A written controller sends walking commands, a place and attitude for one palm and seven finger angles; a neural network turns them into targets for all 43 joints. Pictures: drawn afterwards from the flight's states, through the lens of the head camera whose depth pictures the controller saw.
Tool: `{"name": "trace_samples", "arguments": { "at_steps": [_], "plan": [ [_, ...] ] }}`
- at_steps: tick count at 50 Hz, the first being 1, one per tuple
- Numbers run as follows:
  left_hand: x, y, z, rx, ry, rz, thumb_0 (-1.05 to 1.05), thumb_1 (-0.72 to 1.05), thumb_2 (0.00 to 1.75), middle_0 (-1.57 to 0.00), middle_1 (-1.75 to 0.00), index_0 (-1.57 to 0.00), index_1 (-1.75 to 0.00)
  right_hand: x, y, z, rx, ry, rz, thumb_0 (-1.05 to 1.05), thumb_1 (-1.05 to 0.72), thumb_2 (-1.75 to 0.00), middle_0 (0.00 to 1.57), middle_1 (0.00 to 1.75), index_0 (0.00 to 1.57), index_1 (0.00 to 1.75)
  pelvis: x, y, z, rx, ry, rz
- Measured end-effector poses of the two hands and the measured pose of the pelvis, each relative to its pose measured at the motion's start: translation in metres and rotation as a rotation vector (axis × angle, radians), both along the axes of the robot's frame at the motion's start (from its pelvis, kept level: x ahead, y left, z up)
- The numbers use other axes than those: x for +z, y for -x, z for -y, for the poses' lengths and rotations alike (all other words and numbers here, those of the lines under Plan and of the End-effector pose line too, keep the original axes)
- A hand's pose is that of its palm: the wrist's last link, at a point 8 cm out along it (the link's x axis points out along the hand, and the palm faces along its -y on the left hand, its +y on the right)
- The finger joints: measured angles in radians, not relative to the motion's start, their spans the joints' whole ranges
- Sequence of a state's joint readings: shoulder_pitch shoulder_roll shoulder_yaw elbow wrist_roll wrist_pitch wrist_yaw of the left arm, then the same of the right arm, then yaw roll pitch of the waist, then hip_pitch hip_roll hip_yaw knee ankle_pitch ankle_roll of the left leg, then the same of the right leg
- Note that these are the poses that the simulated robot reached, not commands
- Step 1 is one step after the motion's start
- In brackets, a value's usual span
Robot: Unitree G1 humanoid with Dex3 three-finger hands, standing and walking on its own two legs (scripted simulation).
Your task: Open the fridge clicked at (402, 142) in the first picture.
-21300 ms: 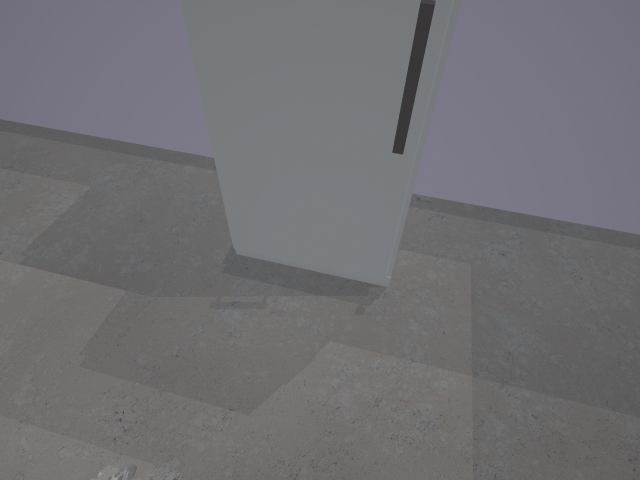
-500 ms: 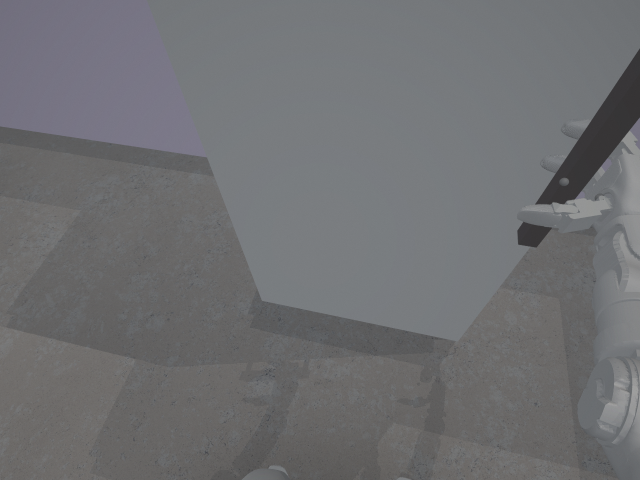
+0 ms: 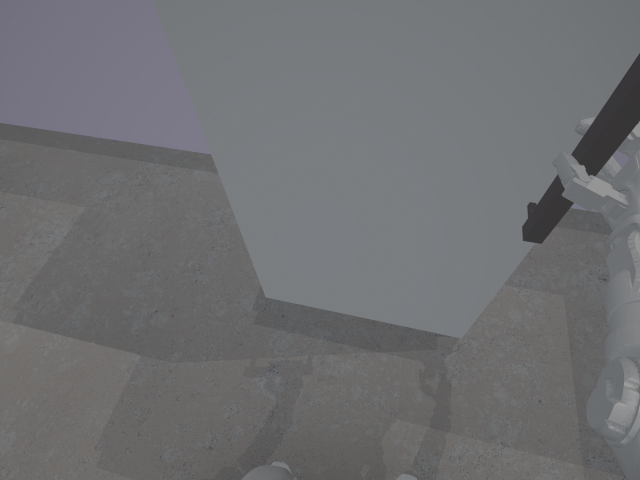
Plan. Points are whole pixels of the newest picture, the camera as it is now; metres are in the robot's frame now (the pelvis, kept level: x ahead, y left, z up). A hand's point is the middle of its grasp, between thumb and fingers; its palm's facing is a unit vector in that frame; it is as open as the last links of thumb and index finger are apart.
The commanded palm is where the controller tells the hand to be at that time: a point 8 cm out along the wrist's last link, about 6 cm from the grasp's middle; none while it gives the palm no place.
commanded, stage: grip the handle and tug to test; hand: right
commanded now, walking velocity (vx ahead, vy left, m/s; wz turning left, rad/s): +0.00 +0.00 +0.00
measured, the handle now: (585, 144) +0.53 -0.24 +0.12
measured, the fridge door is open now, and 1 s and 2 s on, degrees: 0 0 10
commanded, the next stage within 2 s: pull the door a little, standing still in 0.76 s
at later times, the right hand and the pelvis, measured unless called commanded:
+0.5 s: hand (573, 178) +0.48 -0.22 +0.12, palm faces +0.08 +1.00 +0.01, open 6.3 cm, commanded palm +0.44 -0.27 +0.12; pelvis +0.00 +0.00 +0.00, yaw +0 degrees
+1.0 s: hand (571, 179) +0.47 -0.22 +0.12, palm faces +0.09 +1.00 +0.01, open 6.2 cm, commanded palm +0.43 -0.26 +0.12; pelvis +0.03 +0.00 +0.01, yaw +1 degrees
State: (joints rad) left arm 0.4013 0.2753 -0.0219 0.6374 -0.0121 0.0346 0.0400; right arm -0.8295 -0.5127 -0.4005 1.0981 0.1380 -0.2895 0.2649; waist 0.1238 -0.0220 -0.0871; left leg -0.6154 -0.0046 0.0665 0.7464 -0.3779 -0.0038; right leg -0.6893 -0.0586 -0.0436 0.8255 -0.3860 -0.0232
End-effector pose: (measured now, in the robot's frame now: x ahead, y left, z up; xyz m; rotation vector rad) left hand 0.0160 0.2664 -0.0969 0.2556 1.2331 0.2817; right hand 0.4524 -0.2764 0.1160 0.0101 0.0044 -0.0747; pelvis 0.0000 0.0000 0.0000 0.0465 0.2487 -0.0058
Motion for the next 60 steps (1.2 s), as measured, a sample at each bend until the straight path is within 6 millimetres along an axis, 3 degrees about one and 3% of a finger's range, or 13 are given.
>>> {"name": "trace_samples", "arguments": {
  "at_steps": [32, 51, 60],
  "plan": [
    [0.0, -0.002, -0.003, 0.019, 0.012, 0.021, 0.01, 0.91, 0.89, -0.2, -0.3, -0.2, -0.3, 0.0, 0.002, -0.008, -0.008, -0.006, -0.007, 0.01, -0.64, -0.8, 0.32, 1.35, 0.33, 1.36, 0.002, -0.003, -0.005, 0.012, 0.007, 0.007],
    [0.005, -0.061, 0.006, -0.012, 0.042, 0.103, 0.01, 0.91, 0.89, -0.2, -0.3, -0.2, -0.3, 0.0, 0.004, -0.009, -0.012, -0.005, -0.007, 0.01, -0.67, -0.78, 0.29, 1.36, 0.31, 1.35, 0.008, -0.028, 0.0, 0.016, 0.011, 0.02],
    [0.011, -0.08, 0.009, 0.0, 0.063, 0.161, 0.01, 0.91, 0.89, -0.2, -0.3, -0.2, -0.3, 0.001, 0.007, -0.012, -0.027, -0.004, -0.014, 0.01, -0.7, -0.78, 0.25, 1.37, 0.28, 1.37, 0.013, -0.039, 0.002, 0.034, 0.011, 0.026]
  ]
}}
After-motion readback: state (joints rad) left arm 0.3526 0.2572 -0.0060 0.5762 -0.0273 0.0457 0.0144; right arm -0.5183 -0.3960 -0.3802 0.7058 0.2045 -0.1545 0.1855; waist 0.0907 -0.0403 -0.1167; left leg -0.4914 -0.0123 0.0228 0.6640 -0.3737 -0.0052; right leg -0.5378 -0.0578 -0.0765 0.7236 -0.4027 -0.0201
